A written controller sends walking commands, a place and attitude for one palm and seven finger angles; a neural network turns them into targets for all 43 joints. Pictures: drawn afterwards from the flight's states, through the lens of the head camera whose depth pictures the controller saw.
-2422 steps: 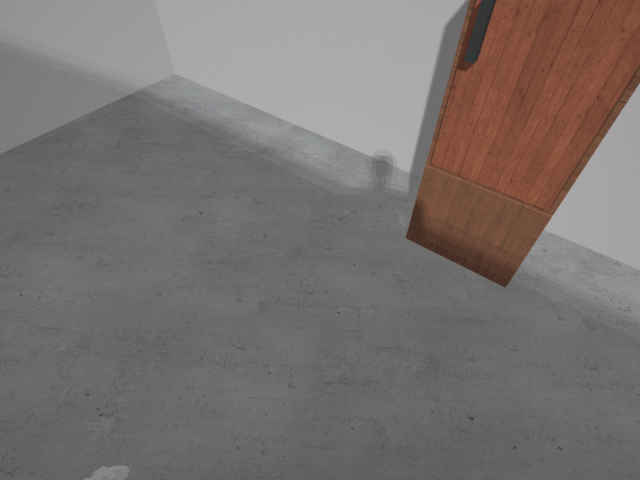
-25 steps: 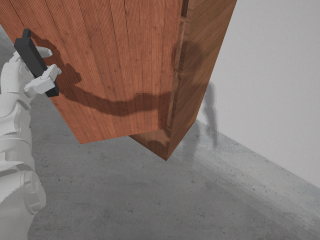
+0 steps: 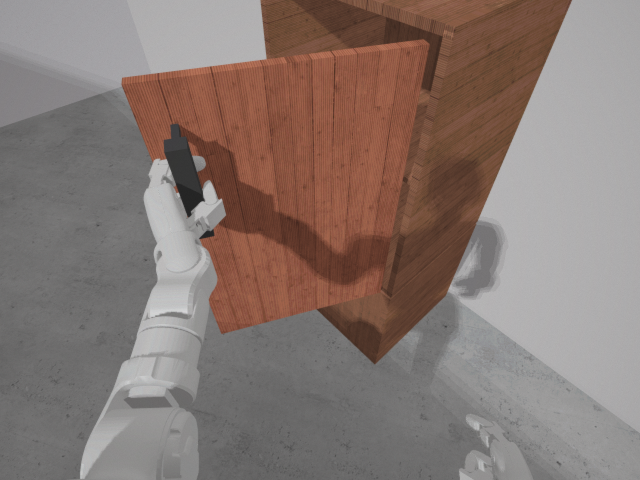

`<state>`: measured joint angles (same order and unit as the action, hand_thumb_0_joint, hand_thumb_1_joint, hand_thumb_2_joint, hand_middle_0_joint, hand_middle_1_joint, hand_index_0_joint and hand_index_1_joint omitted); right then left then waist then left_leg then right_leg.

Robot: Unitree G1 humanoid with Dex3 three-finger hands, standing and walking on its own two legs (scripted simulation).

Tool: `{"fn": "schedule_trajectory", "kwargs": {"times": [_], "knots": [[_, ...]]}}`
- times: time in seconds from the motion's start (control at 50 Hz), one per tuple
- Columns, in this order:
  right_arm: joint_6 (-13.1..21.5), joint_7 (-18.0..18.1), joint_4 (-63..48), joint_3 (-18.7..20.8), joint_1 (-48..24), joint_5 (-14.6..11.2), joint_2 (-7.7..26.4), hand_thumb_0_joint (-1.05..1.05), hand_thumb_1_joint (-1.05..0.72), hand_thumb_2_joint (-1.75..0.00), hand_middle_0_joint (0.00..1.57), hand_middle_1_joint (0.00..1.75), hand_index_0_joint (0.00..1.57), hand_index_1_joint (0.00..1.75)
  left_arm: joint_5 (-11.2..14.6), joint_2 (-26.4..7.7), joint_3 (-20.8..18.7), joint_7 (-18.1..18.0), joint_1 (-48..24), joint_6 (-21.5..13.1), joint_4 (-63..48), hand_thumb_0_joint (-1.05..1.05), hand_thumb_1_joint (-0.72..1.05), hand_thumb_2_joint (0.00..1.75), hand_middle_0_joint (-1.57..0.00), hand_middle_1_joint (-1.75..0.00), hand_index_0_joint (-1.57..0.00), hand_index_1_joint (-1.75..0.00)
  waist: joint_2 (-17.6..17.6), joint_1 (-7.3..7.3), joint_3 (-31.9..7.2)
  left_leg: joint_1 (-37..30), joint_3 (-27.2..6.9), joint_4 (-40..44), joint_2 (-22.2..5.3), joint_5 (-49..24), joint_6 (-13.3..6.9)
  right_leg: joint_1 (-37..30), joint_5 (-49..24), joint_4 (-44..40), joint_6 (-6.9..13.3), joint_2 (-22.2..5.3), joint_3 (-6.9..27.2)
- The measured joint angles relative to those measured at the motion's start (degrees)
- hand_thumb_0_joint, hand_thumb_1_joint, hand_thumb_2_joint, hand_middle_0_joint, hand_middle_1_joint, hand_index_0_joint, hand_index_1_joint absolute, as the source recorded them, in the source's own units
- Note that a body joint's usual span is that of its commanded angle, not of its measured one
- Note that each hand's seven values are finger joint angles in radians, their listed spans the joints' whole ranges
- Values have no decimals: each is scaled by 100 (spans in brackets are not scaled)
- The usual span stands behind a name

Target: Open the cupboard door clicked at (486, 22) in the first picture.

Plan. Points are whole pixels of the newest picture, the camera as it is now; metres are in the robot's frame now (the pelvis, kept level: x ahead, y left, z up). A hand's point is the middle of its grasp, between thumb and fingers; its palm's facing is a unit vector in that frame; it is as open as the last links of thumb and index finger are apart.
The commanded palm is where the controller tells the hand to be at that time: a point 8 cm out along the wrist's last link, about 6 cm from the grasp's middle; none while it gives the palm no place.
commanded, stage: pull the door open along its arc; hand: left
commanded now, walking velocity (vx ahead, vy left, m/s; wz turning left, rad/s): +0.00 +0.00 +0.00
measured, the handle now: (190, 182) +0.47 +0.20 +0.13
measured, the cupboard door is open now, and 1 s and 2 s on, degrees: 64 87 83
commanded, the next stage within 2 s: open thumb and fingers to let go in 1.12 s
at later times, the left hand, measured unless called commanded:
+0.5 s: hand (210, 201) +0.43 +0.17 +0.13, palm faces +0.40 -0.92 +0.03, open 5.9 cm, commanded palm +0.37 +0.21 +0.13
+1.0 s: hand (260, 278) +0.31 +0.08 +0.13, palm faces +0.28 -0.96 +0.06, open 7.0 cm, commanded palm +0.26 +0.13 +0.13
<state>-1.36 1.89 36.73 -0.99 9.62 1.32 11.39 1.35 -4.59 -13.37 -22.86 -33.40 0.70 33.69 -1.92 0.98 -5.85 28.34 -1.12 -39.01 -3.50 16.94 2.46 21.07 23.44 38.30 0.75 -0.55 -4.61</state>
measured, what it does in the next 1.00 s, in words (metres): stands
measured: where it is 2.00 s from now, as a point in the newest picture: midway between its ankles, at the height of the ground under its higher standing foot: outside the picture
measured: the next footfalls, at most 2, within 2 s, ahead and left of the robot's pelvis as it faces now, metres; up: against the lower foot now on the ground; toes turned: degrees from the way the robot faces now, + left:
none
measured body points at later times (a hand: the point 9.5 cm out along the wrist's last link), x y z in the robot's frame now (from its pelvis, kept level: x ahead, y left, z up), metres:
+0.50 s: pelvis -0.03 +0.00 +0.00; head +0.00 -0.01 +0.45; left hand +0.41 +0.21 +0.13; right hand -0.02 -0.27 -0.13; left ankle +0.03 +0.15 -0.72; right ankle -0.04 -0.11 -0.72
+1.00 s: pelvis +0.02 +0.01 +0.01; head +0.01 +0.00 +0.46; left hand +0.29 +0.13 +0.13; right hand +0.23 -0.19 -0.05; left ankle +0.03 +0.15 -0.72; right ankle -0.04 -0.11 -0.72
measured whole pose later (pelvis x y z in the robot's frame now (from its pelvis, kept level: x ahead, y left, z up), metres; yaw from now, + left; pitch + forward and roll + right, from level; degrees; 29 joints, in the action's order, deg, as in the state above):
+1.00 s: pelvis +0.02 +0.01 +0.01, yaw -2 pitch +1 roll +0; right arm -3.5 -1.5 30.5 -1.3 6.1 2.0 9.6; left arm -0.6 5.3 12.0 -27.2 8.2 10.3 -14.4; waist -1.9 -0.8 -4.0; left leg 16.8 2.2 -34.7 -3.2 18.4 1.6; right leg 10.3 23.1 32.9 -0.3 -1.0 -1.5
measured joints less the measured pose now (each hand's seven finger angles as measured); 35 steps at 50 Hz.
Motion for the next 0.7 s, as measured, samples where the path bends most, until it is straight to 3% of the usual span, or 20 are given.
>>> {"fn": "schedule_trajectory", "kwargs": {"times": [0.18, 0.4, 0.54, 0.7], "knots": [[21, 74, 482, 101, 630, -14, 174, 1, -91, -90, 20, 30, 20, 30, 127, -466, -296, 399, -511, -830, 1137, -2, 67, 81, -35, -135, -35, -135, -77, 152, 134, 179, -20, -34, -52, -122, 5, 235, -75, 135, 55, 53, -5], [87, 23, 751, 279, 1241, -15, 369, 1, -91, -90, 20, 30, 20, 30, 131, -822, -710, 486, -778, -1416, 1827, -1, 67, 81, -35, -135, -36, -135, -72, 391, 164, 332, 129, -5, -119, -225, -41, 489, -223, 157, 40, 107, 157], [145, -46, 564, 303, 1264, -62, 325, 1, -91, -90, 20, 30, 20, 30, 215, -684, -640, 525, -251, -1339, 1181, -1, 69, 76, -34, -135, -36, -135, -72, 383, 106, 184, 293, 90, -148, -214, -55, 387, -302, 7, -17, 122, 321], [262, -150, 202, 240, 916, -114, 163, 1, -91, -90, 20, 30, 20, 30, 338, -117, -75, 495, 1051, -864, -583, 0, 66, 71, -33, -135, -34, -132, -75, 175, 28, -252, 484, 272, -103, -120, -115, -14, -302, -238, -104, 65, 495]]}}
